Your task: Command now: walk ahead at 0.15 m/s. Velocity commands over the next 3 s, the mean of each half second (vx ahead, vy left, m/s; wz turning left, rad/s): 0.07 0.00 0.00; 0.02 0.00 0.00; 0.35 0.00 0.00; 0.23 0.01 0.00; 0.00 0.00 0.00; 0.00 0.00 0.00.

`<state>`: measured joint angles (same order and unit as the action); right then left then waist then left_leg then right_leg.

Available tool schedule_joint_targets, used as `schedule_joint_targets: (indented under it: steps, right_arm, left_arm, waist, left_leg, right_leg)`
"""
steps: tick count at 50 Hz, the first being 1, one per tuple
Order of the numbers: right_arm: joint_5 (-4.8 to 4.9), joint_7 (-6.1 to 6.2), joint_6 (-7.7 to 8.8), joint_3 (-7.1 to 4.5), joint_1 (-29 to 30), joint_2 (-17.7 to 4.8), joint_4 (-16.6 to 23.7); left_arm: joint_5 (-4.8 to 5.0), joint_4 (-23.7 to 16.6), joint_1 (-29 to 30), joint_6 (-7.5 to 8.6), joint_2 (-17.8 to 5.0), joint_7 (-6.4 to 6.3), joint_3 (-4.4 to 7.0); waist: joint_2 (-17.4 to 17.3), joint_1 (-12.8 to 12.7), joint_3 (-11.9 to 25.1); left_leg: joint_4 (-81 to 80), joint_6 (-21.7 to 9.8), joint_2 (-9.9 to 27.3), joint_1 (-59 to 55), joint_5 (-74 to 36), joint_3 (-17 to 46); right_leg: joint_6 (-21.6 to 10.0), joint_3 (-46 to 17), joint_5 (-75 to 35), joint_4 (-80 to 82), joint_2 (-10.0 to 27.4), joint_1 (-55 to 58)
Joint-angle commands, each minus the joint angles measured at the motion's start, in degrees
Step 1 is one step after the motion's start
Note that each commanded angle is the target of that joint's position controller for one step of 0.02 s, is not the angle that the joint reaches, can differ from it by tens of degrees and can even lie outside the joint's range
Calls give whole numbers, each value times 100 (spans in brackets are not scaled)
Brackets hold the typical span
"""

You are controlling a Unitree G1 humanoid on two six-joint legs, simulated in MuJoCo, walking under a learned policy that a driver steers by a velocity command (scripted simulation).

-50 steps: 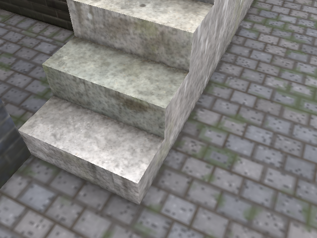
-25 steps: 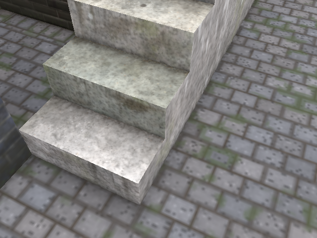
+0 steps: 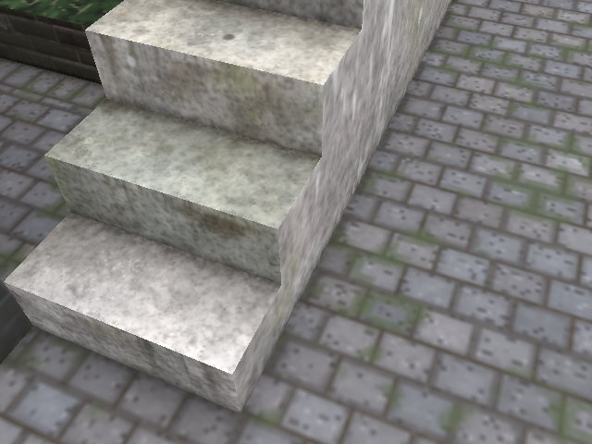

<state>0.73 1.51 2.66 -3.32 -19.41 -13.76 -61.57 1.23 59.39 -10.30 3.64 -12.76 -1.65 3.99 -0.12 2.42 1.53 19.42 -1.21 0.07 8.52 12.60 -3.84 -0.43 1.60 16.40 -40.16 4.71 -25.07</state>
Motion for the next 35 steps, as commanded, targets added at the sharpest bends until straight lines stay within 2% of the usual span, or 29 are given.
schedule_joint_targets:
  steps: [1, 2, 3, 4, 5, 6, 7, 9, 11, 14, 16, 17, 18, 19, 20, 21, 22, 23, 26, 35]
  right_arm:
    - [84, 1, 5, -118, 253, -818, 229]
    - [75, 6, 0, -62, 251, -640, 200]
    - [-14, 9, 3, 33, 141, -308, 186]
    - [-159, 59, 8, 126, -127, 72, 258]
    - [-92, 117, -61, 82, -147, -92, 281]
    - [11, 141, -111, 1, -68, -426, 306]
    - [31, 133, -139, -30, 40, -496, 284]
    - [-25, 172, -188, -72, 58, -417, 170]
    - [-45, 186, -189, -48, -43, -220, 52]
    - [-33, 199, -200, 11, 288, -152, 119]
    - [-12, 186, -245, 34, 302, -157, 98]
    - [-37, 170, -263, 48, 267, -152, 69]
    - [-109, 161, -290, 44, 279, -261, 62]
    - [-162, 171, -313, 38, 230, -397, 82]
    - [-72, 172, -316, -31, 359, -720, 68]
    - [-17, 140, -291, -35, 417, -592, 33]
    - [-42, 126, -252, -1, 439, -402, 18]
    - [-79, 123, -214, -2, 502, -390, 10]
    - [-66, 132, -141, -9, 494, -379, -35]
    - [-62, 184, -200, -15, 554, -394, -83]
  left_arm:
    - [-51, -54, -442, -31, -297, 0, 25]
    - [-83, 27, -740, -69, -426, -14, 70]
    - [-116, 11, -925, -75, -724, -37, 127]
    - [-183, -122, -895, -92, -1185, -68, 156]
    - [-292, 25, -1257, -32, -1070, 0, 101]
    - [-235, -85, -980, 40, -955, 38, 70]
    - [-183, -199, -602, 79, -871, 60, 40]
    - [-197, -368, -29, 103, -578, 67, -65]
    - [-274, -325, -17, 102, -409, 43, -122]
    - [-224, -297, -136, 59, -555, -3, -102]
    - [-115, -317, -76, -6, -594, -10, -97]
    - [-52, -309, -59, -38, -576, 5, -100]
    - [-33, -249, -231, -41, -530, 34, -104]
    - [-86, -237, -289, -33, -443, 65, -125]
    - [-136, -231, -519, -40, -405, 87, -98]
    - [-158, -218, -466, -67, -387, 67, -100]
    - [-133, -233, -358, -92, -410, 46, -91]
    - [-113, -256, -308, -120, -375, 18, -96]
    - [-129, -271, -315, -187, -427, 2, -76]
    - [-127, -260, -200, -263, -432, 12, -73]
  waist:
    - [-543, -411, -270]
    - [-429, -547, -206]
    - [187, -523, -151]
    - [1469, -241, 51]
    - [1650, -429, 352]
    - [1195, -342, 88]
    - [898, -257, -55]
    - [616, -33, -117]
    - [627, 62, -16]
    - [598, -56, 198]
    - [535, -27, 208]
    - [460, 33, 110]
    - [333, -10, 44]
    - [190, -71, 14]
    - [-283, -378, -193]
    - [-402, -291, -264]
    - [-327, -235, -285]
    - [-326, -244, -232]
    - [-268, -254, -14]
    - [-46, -219, -139]
  left_leg:
    - [-256, -861, 1057, 1088, 119, 814]
    - [110, -663, 905, 1253, 357, 735]
    - [1030, -290, 504, 1512, 730, 334]
    - [2435, 173, -56, 2105, 1921, -196]
    - [3415, 252, 20, 2131, 2592, 285]
    - [4088, 255, 188, 2389, 2376, 494]
    - [4314, 229, 312, 2533, 2015, 576]
    - [3936, 219, 566, 2127, 1363, 719]
    - [3246, 262, 543, 1510, 1026, 611]
    - [2108, 321, 374, 1027, 899, 431]
    - [1318, 303, 320, 663, 380, 352]
    - [696, 256, 290, 353, -250, 311]
    - [496, 204, 384, 56, -763, 443]
    - [470, 122, 608, -157, -1126, 643]
    - [734, -2, 592, -5, -1196, 607]
    - [726, -24, 476, 328, -795, 555]
    - [648, 33, 453, 428, -783, 555]
    - [608, 93, 454, 448, -953, 557]
    - [655, 125, 421, 341, -1231, 514]
    - [648, 139, 367, 274, -1062, 458]
  right_leg:
    - [-20, 376, -686, 950, -427, 1230]
    - [-94, 307, -714, 1255, -436, 1644]
    - [-221, -483, -1311, 1656, 193, 2016]
    - [-750, -1829, -2198, 2034, 1261, 2196]
    - [-1473, -2770, -1472, 2452, 1802, 1953]
    - [-1520, -2707, -969, 2527, 1658, 1781]
    - [-1316, -2326, -741, 2545, 1425, 1591]
    - [-997, -1634, -1160, 2596, 1077, 1107]
    - [-938, -970, -2168, 2477, 737, 875]
    - [-1042, -751, -2659, 2272, 604, 1159]
    - [-1061, -812, -2157, 2200, 607, 1196]
    - [-946, -762, -1705, 2168, 505, 1069]
    - [-771, -760, -1211, 2195, 396, 920]
    - [-602, -697, -636, 2161, 247, 778]
    - [-439, -419, -401, 2217, -139, 696]
    - [-340, -207, -498, 2105, -302, 962]
    - [-315, -158, -768, 1958, -317, 1117]
    - [-331, -138, -1148, 1841, -299, 1239]
    - [-374, -102, -1795, 1652, -287, 1518]
    - [-352, -118, -1639, 1648, -257, 1514]
